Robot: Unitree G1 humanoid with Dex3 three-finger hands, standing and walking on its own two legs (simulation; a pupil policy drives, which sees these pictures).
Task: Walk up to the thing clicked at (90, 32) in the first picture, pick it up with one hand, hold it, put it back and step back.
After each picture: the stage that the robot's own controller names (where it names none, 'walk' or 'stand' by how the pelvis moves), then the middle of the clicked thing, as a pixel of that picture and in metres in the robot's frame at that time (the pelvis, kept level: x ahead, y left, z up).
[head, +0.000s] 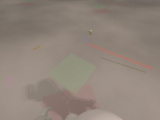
stand; (91, 32) +2.23 +0.00 -0.72
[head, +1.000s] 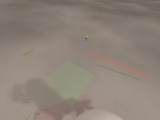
walk; (86, 38) +2.11 +0.04 -0.71
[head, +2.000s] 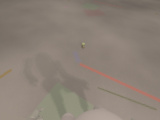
walk; (83, 45) +1.48 +0.09 -0.72
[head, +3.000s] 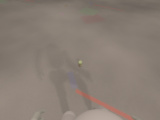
walk; (80, 63) +0.97 +0.13 -0.71
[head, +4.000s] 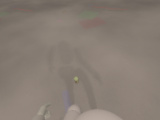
walk; (76, 80) +0.63 +0.24 -0.70
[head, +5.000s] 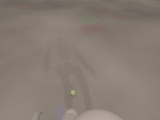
stand; (73, 93) +0.43 +0.19 -0.70
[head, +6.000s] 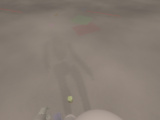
stand; (70, 99) +0.35 +0.23 -0.71
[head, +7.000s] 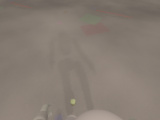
stand; (73, 102) +0.30 +0.17 -0.72
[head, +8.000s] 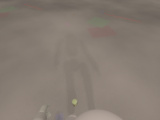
stand; (74, 102) +0.32 +0.16 -0.72
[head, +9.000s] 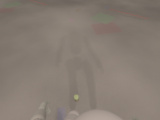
stand; (76, 98) +0.35 +0.15 -0.71
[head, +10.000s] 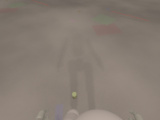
stand; (74, 95) +0.39 +0.19 -0.71
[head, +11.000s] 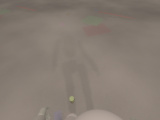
stand; (72, 99) +0.35 +0.21 -0.72
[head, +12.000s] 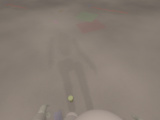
stand; (70, 98) +0.33 +0.22 -0.72
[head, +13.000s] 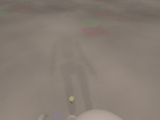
stand; (72, 99) +0.37 +0.21 -0.73
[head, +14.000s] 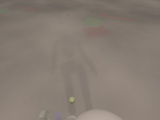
stand; (72, 100) +0.36 +0.19 -0.73
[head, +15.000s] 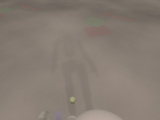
stand; (72, 100) +0.35 +0.19 -0.73
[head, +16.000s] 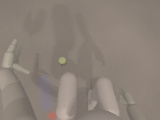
go down; (62, 61) +0.44 +0.23 -0.38
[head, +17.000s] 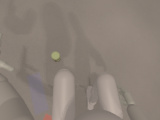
go down; (56, 57) +0.43 +0.26 -0.30
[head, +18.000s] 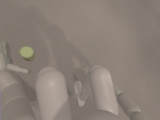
close in; (28, 54) +0.41 +0.30 -0.22
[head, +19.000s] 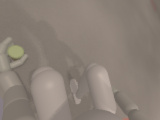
close; (17, 54) +0.41 +0.31 -0.22
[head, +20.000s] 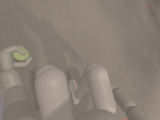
lift; (21, 56) +0.38 +0.30 -0.23
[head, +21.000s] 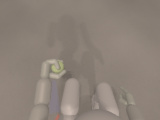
lift; (59, 69) +0.33 +0.21 -0.03
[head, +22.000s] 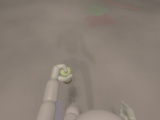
hold; (66, 75) +0.32 +0.17 -0.01
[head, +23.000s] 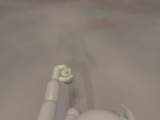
hold; (67, 76) +0.32 +0.17 -0.01
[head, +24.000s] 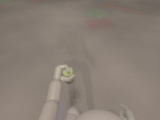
hold; (68, 75) +0.33 +0.16 -0.01
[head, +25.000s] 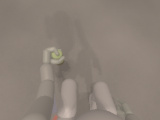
crouch; (58, 58) +0.43 +0.22 -0.09
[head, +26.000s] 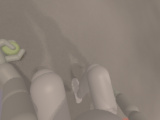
lower; (14, 52) +0.41 +0.32 -0.23
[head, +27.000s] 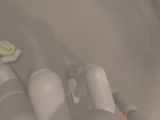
lower; (9, 53) +0.41 +0.33 -0.23
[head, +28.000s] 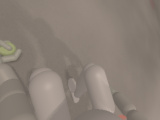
lower; (9, 52) +0.41 +0.33 -0.23
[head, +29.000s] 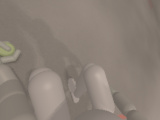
lower; (8, 53) +0.41 +0.33 -0.23
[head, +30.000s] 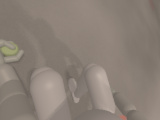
loosen; (11, 53) +0.40 +0.33 -0.23
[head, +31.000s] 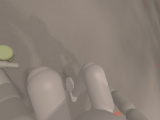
withdraw; (5, 54) +0.39 +0.33 -0.23
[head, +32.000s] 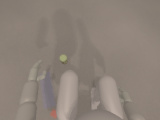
walk; (63, 59) +0.45 +0.25 -0.34
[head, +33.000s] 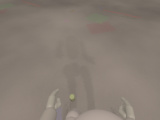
stand; (72, 97) +0.37 +0.19 -0.66
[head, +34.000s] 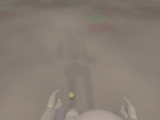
stand; (71, 96) +0.39 +0.21 -0.67
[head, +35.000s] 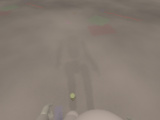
stand; (72, 96) +0.39 +0.20 -0.71
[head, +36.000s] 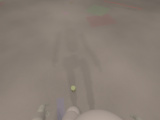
walk; (73, 89) +0.42 +0.19 -0.71
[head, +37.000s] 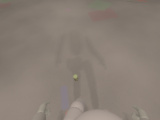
walk; (75, 77) +0.57 +0.24 -0.70
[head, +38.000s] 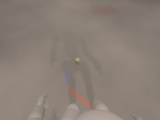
walk; (77, 61) +0.85 +0.18 -0.70
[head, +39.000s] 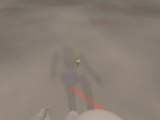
stand; (78, 62) +1.02 +0.22 -0.71
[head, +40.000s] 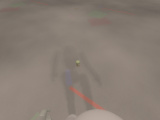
stand; (77, 63) +1.02 +0.21 -0.73
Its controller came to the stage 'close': yes
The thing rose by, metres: 0.70
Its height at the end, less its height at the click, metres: +0.00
